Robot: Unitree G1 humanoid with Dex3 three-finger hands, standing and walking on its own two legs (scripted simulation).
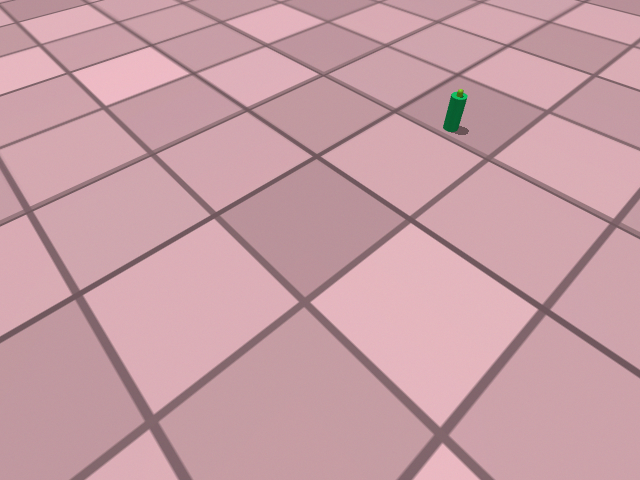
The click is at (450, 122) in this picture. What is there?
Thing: necked bottle
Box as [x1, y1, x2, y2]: [443, 89, 466, 131]
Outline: 462,89 459,89 457,92 451,94 443,125 444,129 448,131 454,131 458,127 466,99 466,95 462,92
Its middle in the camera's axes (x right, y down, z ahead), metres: +0.73 -0.69 +2.07
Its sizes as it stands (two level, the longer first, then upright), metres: 0.082 0.082 0.229
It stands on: the floor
